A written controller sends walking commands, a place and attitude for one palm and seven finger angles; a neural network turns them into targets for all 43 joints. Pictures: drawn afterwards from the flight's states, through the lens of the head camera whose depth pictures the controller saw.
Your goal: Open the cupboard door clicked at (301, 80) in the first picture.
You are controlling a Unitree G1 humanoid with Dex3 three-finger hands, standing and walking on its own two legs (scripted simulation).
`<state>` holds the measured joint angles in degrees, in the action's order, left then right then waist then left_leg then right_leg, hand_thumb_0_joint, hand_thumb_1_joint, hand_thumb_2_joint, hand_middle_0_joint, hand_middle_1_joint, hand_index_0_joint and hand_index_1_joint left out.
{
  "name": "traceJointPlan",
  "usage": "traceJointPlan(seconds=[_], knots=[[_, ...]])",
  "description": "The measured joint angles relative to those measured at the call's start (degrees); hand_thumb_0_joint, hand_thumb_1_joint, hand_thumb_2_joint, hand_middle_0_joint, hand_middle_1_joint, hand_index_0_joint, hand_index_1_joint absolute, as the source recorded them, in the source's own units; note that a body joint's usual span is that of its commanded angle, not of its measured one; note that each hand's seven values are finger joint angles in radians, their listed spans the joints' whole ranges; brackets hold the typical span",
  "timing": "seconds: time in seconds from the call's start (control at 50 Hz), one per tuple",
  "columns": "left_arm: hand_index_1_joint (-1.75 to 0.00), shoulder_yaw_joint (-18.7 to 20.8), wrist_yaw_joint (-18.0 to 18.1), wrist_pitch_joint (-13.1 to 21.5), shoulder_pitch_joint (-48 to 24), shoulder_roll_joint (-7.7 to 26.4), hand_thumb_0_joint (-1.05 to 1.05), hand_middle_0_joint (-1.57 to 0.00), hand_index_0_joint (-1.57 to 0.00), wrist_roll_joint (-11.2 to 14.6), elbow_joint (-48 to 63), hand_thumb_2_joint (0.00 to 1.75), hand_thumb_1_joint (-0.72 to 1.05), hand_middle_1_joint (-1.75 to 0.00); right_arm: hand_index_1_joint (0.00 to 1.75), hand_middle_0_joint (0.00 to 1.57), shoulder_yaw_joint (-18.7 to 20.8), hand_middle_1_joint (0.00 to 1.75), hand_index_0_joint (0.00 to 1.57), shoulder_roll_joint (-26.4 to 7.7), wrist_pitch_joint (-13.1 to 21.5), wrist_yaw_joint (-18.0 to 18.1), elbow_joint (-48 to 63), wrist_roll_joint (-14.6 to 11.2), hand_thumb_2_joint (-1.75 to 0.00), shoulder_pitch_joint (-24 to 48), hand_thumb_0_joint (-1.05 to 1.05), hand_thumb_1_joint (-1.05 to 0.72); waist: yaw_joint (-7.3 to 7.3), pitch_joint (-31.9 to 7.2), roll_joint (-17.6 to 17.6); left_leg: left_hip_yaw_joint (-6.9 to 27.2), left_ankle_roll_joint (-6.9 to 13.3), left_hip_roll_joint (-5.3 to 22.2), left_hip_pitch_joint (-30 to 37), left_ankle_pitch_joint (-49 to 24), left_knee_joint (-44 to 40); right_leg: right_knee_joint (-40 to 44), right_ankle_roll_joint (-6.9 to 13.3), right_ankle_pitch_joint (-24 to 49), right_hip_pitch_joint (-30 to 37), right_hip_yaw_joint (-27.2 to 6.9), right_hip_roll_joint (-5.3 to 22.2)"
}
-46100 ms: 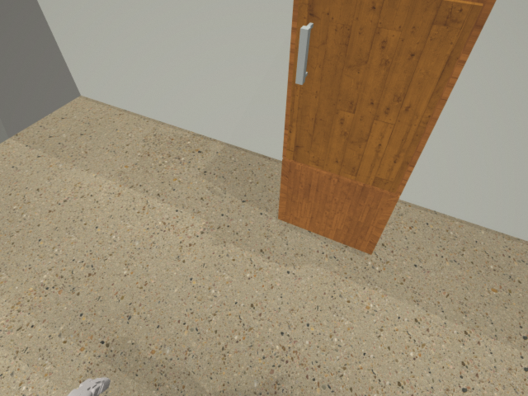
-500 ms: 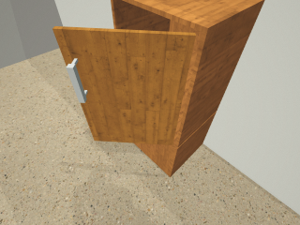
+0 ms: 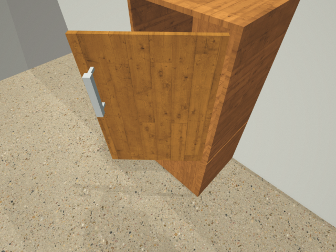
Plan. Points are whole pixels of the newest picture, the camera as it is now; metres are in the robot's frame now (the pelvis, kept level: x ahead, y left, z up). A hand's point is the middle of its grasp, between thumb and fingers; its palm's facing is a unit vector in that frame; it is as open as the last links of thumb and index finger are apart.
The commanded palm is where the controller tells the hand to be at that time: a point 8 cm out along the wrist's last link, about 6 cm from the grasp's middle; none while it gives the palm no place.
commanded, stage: look again from close up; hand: left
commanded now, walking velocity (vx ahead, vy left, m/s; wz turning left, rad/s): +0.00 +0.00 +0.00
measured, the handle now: (96, 92) +0.54 +0.25 +0.07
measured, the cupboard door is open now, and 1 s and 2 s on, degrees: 42 42 42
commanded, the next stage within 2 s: raise the hand with hooked fingers in 0.04 s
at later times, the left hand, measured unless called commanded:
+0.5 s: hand (98, 228) +0.18 +0.17 -0.02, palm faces +0.00 -1.00 +0.00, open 8.3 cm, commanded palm +0.13 +0.25 -0.03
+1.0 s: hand (72, 209) +0.20 +0.23 +0.02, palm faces +0.09 -0.99 -0.06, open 11.2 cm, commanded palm +0.17 +0.27 +0.02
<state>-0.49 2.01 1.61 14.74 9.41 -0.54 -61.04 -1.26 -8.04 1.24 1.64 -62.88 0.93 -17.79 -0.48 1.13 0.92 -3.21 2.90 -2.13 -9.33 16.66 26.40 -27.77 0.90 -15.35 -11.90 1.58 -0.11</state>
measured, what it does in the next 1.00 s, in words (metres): stands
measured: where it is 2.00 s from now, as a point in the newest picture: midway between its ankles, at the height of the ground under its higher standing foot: outside the picture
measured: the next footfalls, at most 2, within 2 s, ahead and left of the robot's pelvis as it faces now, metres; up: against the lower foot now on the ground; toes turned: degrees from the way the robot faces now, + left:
none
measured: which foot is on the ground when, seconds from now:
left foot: down 0.00-1.00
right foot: down 0.00-1.00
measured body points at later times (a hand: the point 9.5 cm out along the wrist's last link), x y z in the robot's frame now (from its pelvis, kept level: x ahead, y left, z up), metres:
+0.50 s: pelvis -0.02 +0.00 -0.05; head +0.02 +0.02 +0.40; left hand +0.17 +0.23 -0.02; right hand +0.21 -0.26 -0.08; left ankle -0.03 +0.08 -0.74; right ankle +0.00 -0.11 -0.74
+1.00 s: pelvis -0.02 -0.02 -0.05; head +0.02 -0.02 +0.40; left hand +0.19 +0.28 +0.03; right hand +0.11 -0.26 -0.14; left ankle -0.03 +0.08 -0.74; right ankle +0.00 -0.11 -0.74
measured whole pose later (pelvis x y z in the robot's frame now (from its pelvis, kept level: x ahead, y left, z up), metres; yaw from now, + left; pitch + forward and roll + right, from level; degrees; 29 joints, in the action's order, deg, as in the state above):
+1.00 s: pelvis -0.02 -0.02 -0.05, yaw +1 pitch +10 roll -1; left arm 20.4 -19.9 14.5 17.5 18.7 22.1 -4.6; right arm -1.5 -13.5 12.6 4.3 -33.5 -2.7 -18.1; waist -1.6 -5.6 1.8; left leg -0.6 0.9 0.6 -36.5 25.8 52.2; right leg -49.7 3.2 -23.1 -36.9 5.3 -1.9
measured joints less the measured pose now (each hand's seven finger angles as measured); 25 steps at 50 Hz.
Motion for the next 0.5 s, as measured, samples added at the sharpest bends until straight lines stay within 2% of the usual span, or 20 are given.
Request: traceJointPlan(seconds=[0.16, 0.18, 0.2, 0.24, 0.28, 0.32, 0.38, 0.44, 0.46, 0.5], knots=[[-0.29, -0.2, 0.3, -0.3, -0.5, 0.2, 0.01, -0.2, -0.2, -0.2, -0.5, 0.9, 0.91, -0.3, 0.3, 0.2, 0.0, 0.3, 0.2, -0.6, 0.3, 0.0, -0.4, -0.3, -0.9, 1.3, 0.0, -0.91, 0.15, 0.9, -0.9, -0.4, 0.8, -0.6, 0.1, 0.1, -0.4, 0.6, -1.0, 0.0, 0.2, -0.4, 0.6], [-0.29, 1.3, 0.2, -4.1, 2.4, 0.0, 0.01, -0.2, -0.2, 1.8, 8.4, 0.9, 0.91, -0.3, 0.3, 0.2, 0.1, 0.3, 0.2, -0.8, 0.7, -0.1, 2.0, -1.0, -0.9, 0.6, 0.0, -0.91, -0.05, 0.9, -1.0, -0.2, 0.9, -0.6, -0.7, 0.4, 0.4, 0.3, -1.1, 0.0, -0.3, -0.2, 0.6], [-0.3, 2.4, 0.4, -5.4, 5.9, 0.0, 0.01, -0.2, -0.2, 3.0, 19.7, 0.9, 0.91, -0.3, 0.3, 0.21, 0.0, 0.3, 0.2, -1.2, 3.1, 0.6, 4.4, -1.3, -0.9, -0.6, 0.01, -0.92, 0.3, 0.8, -1.6, -0.4, 0.8, -0.9, -0.9, 0.5, 0.4, -0.8, -0.8, -0.4, -1.1, -0.4, 0.9], [-0.3, 2.4, 2.6, -2.4, 10.1, 0.6, 0.02, -0.21, -0.2, 5.1, 36.0, 0.89, 0.9, -0.31, 0.3, 0.21, 0.3, 0.3, 0.21, -2.2, 8.9, 1.5, 7.5, -1.8, -0.9, -2.0, 0.01, -0.92, 0.85, -0.7, -2.5, -0.7, 0.8, -2.0, -1.2, 0.3, 0.0, -4.0, -0.3, -1.9, -3.1, -0.3, 2.1], [-0.31, 2.4, 3.5, -0.2, 10.3, 0.6, 0.02, -0.21, -0.2, 7.2, 46.6, 0.88, 0.88, -0.32, 0.3, 0.21, 1.1, 0.3, 0.21, -3.6, 12.0, 1.3, 11.1, -2.2, -0.9, -1.8, 0.01, -0.92, -0.01, -2.1, -2.3, -0.3, 1.1, -3.0, -2.5, 0.6, 1.3, -6.0, -0.4, -3.2, -4.4, 0.0, 3.0], [-0.33, 3.2, 2.0, 4.3, 7.9, 0.0, 0.02, -0.21, -0.2, 8.4, 52.1, 0.87, 0.86, -0.33, 0.3, 0.21, 2.0, 0.3, 0.2, -5.2, 13.7, 0.8, 14.7, -1.8, -0.9, -0.1, 0.01, -0.92, -0.84, -3.7, -1.0, 0.3, 1.3, -2.9, -5.7, 2.0, 5.0, -7.5, -1.3, -4.1, -6.2, 0.6, 3.0], [-0.36, 5.8, -3.5, 14.6, 5.1, -0.4, 0.01, -0.21, -0.2, 10.4, 54.8, 0.85, 0.81, -0.36, 0.3, 0.21, 3.0, 0.3, 0.2, -6.1, 13.7, -0.3, 19.9, -1.3, -0.9, 4.0, 0.01, -0.91, -1.35, -6.8, -0.5, 0.0, 0.7, -1.6, -12.8, 4.8, 11.9, -12.1, -1.0, -5.1, -12.7, 0.6, 1.9], [-0.4, 7.8, -12.2, 25.2, 5.3, -0.1, 0.01, -0.21, -0.21, 12.8, 54.8, 0.83, 0.75, -0.4, 0.3, 0.21, 3.9, 0.3, 0.2, -5.9, 13.0, -1.9, 25.6, -1.2, -0.9, 7.9, 0.01, -0.91, -1.09, -7.8, -2.7, -0.4, 0.2, -0.4, -20.3, 7.8, 19.6, -19.4, 0.0, -7.6, -20.2, 0.4, 1.0], [-0.41, 8.1, -14.9, 27.2, 6.1, 0.2, 0.01, -0.21, -0.21, 13.2, 54.4, 0.82, 0.73, -0.42, 0.3, 0.21, 4.1, 0.3, 0.2, -6.1, 12.8, -2.2, 27.6, -1.3, -0.9, 8.9, 0.01, -0.91, -0.88, -7.7, -3.2, -0.3, 0.2, -0.1, -22.4, 8.7, 22.1, -21.5, 0.2, -8.5, -22.1, 0.6, 0.8], [-0.44, 8.6, -18.6, 27.5, 8.5, 1.0, 0.0, -0.22, -0.21, 13.5, 54.0, 0.8, 0.68, -0.44, 0.3, 0.2, 4.4, 0.3, 0.2, -6.8, 12.3, -2.4, 31.3, -1.6, -0.9, 10.2, 0.01, -0.91, -0.1, -7.5, -4.0, 0.0, 0.0, 0.4, -26.2, 10.4, 26.4, -25.4, 0.8, -9.9, -25.7, 1.1, 0.4]])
